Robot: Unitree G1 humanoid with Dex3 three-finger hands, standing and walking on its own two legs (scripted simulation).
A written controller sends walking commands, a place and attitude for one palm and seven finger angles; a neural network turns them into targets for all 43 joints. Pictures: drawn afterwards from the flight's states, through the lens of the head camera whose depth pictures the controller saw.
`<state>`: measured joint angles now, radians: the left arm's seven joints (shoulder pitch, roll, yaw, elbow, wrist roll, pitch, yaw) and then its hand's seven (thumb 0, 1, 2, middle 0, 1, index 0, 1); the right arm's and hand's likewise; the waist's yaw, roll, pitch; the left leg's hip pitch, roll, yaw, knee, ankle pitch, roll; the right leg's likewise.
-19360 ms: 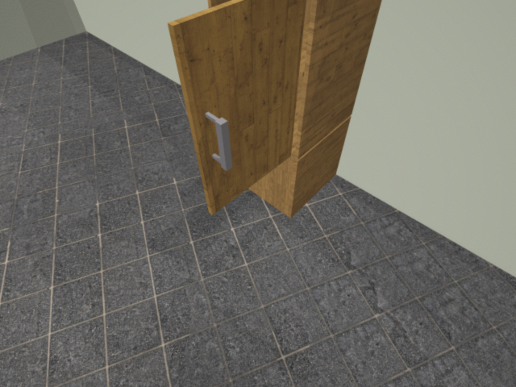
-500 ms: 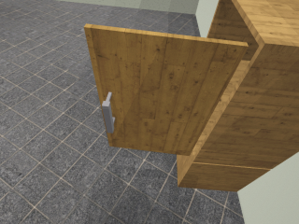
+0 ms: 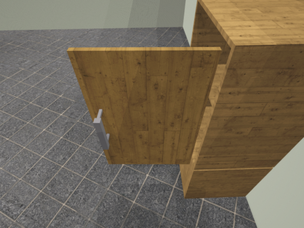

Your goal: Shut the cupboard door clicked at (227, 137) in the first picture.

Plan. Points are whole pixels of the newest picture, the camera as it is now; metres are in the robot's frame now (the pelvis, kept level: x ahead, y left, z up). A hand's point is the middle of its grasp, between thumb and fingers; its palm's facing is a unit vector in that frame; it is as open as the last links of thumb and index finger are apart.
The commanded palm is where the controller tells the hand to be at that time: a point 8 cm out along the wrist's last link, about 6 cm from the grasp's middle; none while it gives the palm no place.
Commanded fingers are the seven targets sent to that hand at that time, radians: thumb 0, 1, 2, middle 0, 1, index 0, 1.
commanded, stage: come to a stop and stand still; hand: left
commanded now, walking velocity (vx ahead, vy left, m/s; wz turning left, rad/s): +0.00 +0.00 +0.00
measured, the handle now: (103, 130) +0.44 +0.20 -0.04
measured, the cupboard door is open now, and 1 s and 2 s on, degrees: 88 88 88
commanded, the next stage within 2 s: look again from close up in 0.50 s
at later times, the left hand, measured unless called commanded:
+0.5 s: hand out of the picture +0.02 +0.18 -0.17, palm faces +0.00 -0.98 -0.20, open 7.4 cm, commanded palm none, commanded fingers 0.00 0.90 0.90 -0.20 -0.30 -0.20 -0.30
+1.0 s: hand out of the picture +0.04 +0.19 -0.17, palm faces +0.00 -0.98 -0.20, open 7.4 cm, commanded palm none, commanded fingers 0.00 0.90 0.90 -0.20 -0.30 -0.20 -0.30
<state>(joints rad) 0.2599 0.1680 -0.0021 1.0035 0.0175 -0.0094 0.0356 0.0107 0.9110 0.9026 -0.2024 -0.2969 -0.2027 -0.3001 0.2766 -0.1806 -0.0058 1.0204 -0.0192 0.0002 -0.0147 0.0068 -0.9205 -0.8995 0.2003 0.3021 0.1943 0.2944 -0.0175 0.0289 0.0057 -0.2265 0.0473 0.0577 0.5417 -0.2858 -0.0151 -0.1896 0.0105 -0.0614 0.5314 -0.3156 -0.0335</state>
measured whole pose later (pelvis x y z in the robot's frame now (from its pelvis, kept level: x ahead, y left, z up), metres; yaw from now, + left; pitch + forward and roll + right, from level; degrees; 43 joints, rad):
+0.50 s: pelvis +0.02 +0.01 +0.01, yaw -1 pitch -1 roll +0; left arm 0.29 0.16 -0.02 1.09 0.01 -0.01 0.03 0.01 0.90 0.90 -0.20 -0.30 -0.20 -0.30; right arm 0.27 -0.16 0.02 1.12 -0.01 -0.02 -0.02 0.01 -0.91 -0.90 0.20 0.30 0.20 0.29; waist 0.01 0.00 0.03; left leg -0.17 0.03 0.08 0.46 -0.27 -0.01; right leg -0.15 0.00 -0.04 0.47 -0.30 -0.02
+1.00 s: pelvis +0.03 +0.01 +0.01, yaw -1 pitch -1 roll +0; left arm 0.27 0.18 -0.01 1.10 0.01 -0.02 0.03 0.01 0.90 0.90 -0.20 -0.30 -0.20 -0.30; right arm 0.24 -0.17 0.02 1.13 -0.01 -0.02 -0.03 0.01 -0.92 -0.90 0.20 0.30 0.20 0.29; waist 0.01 -0.02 0.03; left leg -0.14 0.03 0.08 0.42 -0.27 -0.01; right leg -0.12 0.00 -0.04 0.43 -0.30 -0.02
